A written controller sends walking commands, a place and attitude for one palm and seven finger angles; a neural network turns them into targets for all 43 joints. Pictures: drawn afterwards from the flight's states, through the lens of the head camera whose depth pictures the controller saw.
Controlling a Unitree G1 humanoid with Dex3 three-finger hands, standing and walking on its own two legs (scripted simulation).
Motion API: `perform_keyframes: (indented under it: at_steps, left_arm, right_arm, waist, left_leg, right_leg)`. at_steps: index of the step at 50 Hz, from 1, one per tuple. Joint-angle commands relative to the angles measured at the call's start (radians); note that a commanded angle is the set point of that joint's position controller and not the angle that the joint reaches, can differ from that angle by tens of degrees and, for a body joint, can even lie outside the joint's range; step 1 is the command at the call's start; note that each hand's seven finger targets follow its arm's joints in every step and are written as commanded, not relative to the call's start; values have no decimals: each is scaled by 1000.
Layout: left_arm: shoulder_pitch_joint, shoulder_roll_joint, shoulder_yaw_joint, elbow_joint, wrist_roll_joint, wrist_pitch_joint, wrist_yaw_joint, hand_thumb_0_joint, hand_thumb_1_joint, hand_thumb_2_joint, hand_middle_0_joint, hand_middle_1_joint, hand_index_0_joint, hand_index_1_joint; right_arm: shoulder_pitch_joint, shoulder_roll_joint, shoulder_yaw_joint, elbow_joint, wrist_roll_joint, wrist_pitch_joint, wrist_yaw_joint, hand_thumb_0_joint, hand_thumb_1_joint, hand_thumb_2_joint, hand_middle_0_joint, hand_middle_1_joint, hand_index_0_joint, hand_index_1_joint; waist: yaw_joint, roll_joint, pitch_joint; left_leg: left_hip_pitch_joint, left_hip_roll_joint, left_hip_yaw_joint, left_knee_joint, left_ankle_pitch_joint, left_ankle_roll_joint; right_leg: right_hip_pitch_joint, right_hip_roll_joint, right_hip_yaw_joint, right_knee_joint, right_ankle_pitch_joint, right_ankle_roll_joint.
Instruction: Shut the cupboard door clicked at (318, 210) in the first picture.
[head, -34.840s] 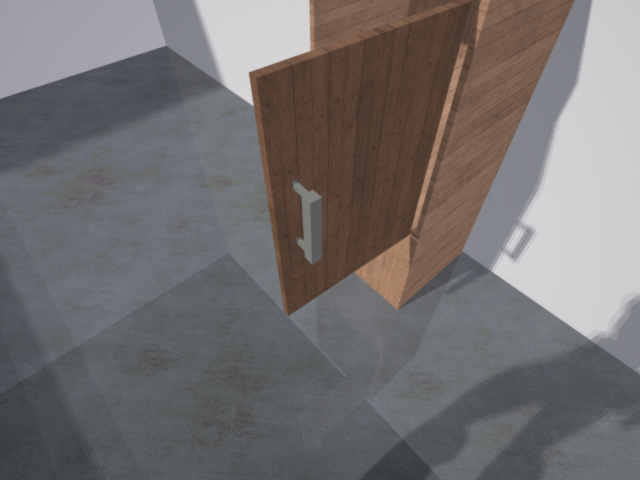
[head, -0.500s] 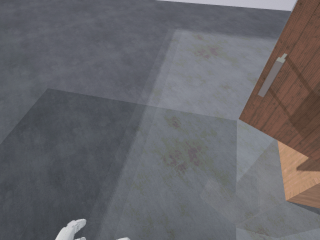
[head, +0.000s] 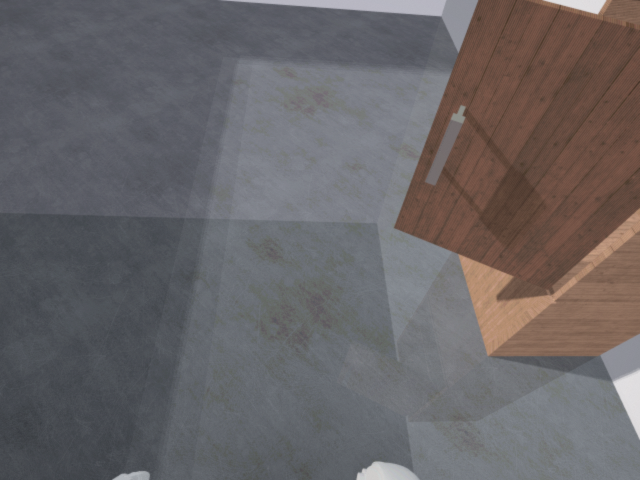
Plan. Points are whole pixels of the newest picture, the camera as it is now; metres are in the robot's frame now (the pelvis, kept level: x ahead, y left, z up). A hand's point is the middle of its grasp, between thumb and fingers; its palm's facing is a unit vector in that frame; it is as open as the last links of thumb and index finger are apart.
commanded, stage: turn to face it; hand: left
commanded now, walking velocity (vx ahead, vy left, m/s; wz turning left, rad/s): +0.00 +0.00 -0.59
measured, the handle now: (446, 146) +0.73 -0.20 -0.03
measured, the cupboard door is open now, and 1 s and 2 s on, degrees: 63 63 63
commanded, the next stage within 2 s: take the last steps up to it in 0.56 s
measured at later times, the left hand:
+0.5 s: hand (218, 478) +0.14 +0.14 -0.17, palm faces -0.22 -0.95 -0.20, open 7.4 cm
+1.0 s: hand (260, 439) +0.19 +0.09 -0.17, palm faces -0.39 -0.89 -0.22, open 7.4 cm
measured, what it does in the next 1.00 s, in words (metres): steps on the spot, turning right: right foot, then left foot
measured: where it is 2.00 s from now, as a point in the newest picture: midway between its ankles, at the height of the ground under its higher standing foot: (376, 467)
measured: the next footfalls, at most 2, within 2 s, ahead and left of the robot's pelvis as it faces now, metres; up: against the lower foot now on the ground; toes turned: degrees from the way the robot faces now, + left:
right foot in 0.18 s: +0.03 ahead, -0.15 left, +0.00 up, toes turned -11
left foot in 0.54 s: +0.10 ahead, +0.08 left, +0.00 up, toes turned -11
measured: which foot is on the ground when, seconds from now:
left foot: down 0.00-0.18, up 0.20-0.52, down 0.54-0.98, up 1.00-1.00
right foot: up 0.00-0.16, down 0.18-0.54, up 0.56-0.96, down 0.98-1.00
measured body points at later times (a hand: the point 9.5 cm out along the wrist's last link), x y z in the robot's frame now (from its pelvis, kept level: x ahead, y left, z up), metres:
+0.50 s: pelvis +0.02 -0.02 -0.01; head +0.05 -0.02 +0.44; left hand +0.15 +0.20 -0.15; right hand +0.02 -0.29 -0.14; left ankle +0.05 +0.09 -0.72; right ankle -0.01 -0.15 -0.74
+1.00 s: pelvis +0.03 -0.05 -0.01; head +0.04 -0.07 +0.44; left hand +0.21 +0.14 -0.15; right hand -0.10 -0.27 -0.16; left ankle +0.06 +0.09 -0.73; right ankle -0.03 -0.15 -0.75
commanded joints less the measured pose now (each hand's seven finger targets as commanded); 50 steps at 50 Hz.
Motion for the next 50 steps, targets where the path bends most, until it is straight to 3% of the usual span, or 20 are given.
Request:
perform_keyframes:
  at_steps: [1,4,7,8,9,10,12,15,22,25,27,28,30,34,42,46,47,48,49,50]
  left_arm:
    - [-76,27,4,-104,-5,-29,-11,0,900,900,-200,-300,-200,-300]
    - [-69,30,1,-104,-4,-34,-10,0,900,900,-200,-300,-200,-300]
    - [33,66,9,-73,0,-47,-4,0,900,900,-200,-300,-200,-300]
    - [87,145,20,-56,7,-59,6,0,900,900,-200,-300,-200,-300]
    - [138,241,38,-40,7,-68,21,0,900,900,-200,-300,-200,-300]
    - [175,259,32,-33,-7,-67,29,0,900,900,-200,-300,-200,-300]
    - [71,195,27,-45,-4,-72,47,0,900,900,-200,-300,-200,-300]
    - [-17,137,7,-74,-2,-72,48,0,900,900,-200,-300,-200,-300]
    - [2,151,14,-47,7,-65,42,0,900,900,-200,-300,-200,-300]
    - [-24,121,10,-39,-6,-56,41,0,900,900,-200,-300,-200,-300]
    - [28,27,-7,-58,-17,-47,32,0,900,900,-200,-300,-200,-300]
    - [-6,48,-9,-69,-9,-46,30,0,900,900,-200,-300,-200,-300]
    - [-12,49,3,-43,-2,-44,25,0,900,900,-200,-300,-200,-300]
    - [-1,3,-9,-9,-6,-40,16,0,900,900,-200,-300,-200,-300]
    - [-99,-5,-12,-17,7,-48,-20,0,900,900,-200,-300,-200,-300]
    - [42,12,-2,44,7,-64,-21,0,900,900,-200,-300,-200,-300]
    - [108,50,10,70,8,-73,-13,0,900,900,-200,-300,-200,-300]
    - [183,135,23,91,13,-83,5,0,900,900,-200,-300,-200,-300]
    - [235,181,30,103,3,-79,16,0,900,900,-200,-300,-200,-300]
    - [205,154,24,105,-1,-90,27,0,900,900,-200,-300,-200,-300]
  right_arm:
    - [76,-226,-79,-23,4,-9,-9,0,-900,-900,200,300,200,300]
    - [55,-245,-89,-18,3,-3,0,0,-900,-900,200,300,200,300]
    - [19,-248,-95,-19,12,4,6,0,-900,-900,200,300,200,300]
    - [32,-202,-87,-28,22,5,16,0,-900,-900,200,300,200,300]
    - [-29,-124,-65,-78,24,8,18,0,-900,-900,200,300,200,300]
    - [-65,-147,-60,-94,24,23,9,0,-900,-900,200,300,200,300]
    - [-43,-160,-65,-60,24,23,-3,0,-900,-900,200,300,200,300]
    - [13,-135,-58,-10,19,27,10,0,-900,-900,200,300,200,300]
    - [13,-110,-53,-10,24,19,9,0,-900,-900,200,300,200,300]
    - [109,-114,-51,29,24,2,0,0,-900,-900,200,300,200,300]
    - [126,-250,-69,21,6,-11,-8,0,-900,-900,200,300,200,300]
    - [121,-261,-71,14,4,-10,-15,0,-900,-900,200,300,200,300]
    - [91,-211,-58,19,-1,-16,-24,0,-900,-900,200,300,200,300]
    - [89,-173,-50,38,2,-20,-24,0,-900,-900,200,300,200,300]
    - [165,-217,-86,109,-9,-22,-8,0,-900,-900,200,300,200,300]
    - [128,-209,-87,125,-1,-23,-1,0,-900,-900,200,300,200,300]
    - [109,-179,-81,121,4,-25,4,0,-900,-900,200,300,200,300]
    - [83,-102,-63,96,16,-27,11,0,-900,-900,200,300,200,300]
    - [-28,-94,-54,41,10,-24,17,0,-900,-900,200,300,200,300]
    - [-43,-111,-60,46,10,-21,14,0,-900,-900,200,300,200,300]
  waist:
    - [-51,225,-119]
    - [-48,261,-107]
    - [12,182,-129]
    - [35,-1,-164]
    - [72,-291,-131]
    - [90,-196,-126]
    - [32,-280,-141]
    - [-22,-134,-162]
    - [-11,-135,-93]
    - [-56,-95,-106]
    - [-42,297,-109]
    - [-53,306,-81]
    - [-32,234,-93]
    - [-28,181,-136]
    - [-82,181,-41]
    - [-11,117,-79]
    - [26,25,-77]
    - [62,-199,-67]
    - [110,-226,-19]
    - [78,-205,8]
  left_leg:
    - [168,240,-86,-126,499,116]
    - [125,257,-63,-102,426,105]
    - [11,215,-1,52,280,27]
    - [-132,138,50,215,107,-30]
    - [-363,-20,59,452,-374,-79]
    - [-361,-20,-92,590,-383,-69]
    - [-435,-9,-164,688,-277,-75]
    - [-294,-12,-126,594,-135,-88]
    - [-151,-67,-100,249,-133,-67]
    - [81,-76,-99,-46,67,-52]
    - [137,237,-440,-223,124,82]
    - [88,318,-513,-253,214,156]
    - [75,262,-401,-211,409,165]
    - [165,179,-221,-165,536,134]
    - [104,245,-265,-304,-165,125]
    - [-38,181,-162,-174,-197,67]
    - [-165,117,-91,-62,-234,30]
    - [-382,-12,40,172,-311,-24]
    - [-469,-54,-16,396,-376,-25]
    - [-509,-28,-91,507,-293,-20]
  right_leg:
    - [-1,-26,-34,-147,26,-8]
    - [85,-11,-70,-286,46,-27]
    - [312,-7,-72,-578,280,-57]
    - [474,-142,91,-685,403,-106]
    - [511,-370,403,-736,690,-220]
    - [415,-412,424,-734,738,-286]
    - [439,-330,389,-723,686,-278]
    - [337,-233,214,-700,648,-237]
    - [241,-224,299,-728,460,-249]
    - [124,-164,278,-642,376,-169]
    - [-16,35,92,-384,41,-64]
    - [-36,32,62,-203,-94,-48]
    - [-36,1,94,-6,-53,-37]
    - [-5,-6,39,-76,30,-21]
    - [31,-23,-26,-328,40,-50]
    - [345,16,-72,-637,191,-68]
    - [486,-37,-4,-729,127,-94]
    - [615,-243,286,-852,-71,-189]
    - [529,-364,450,-941,-149,-273]
    - [481,-356,473,-950,-162,-307]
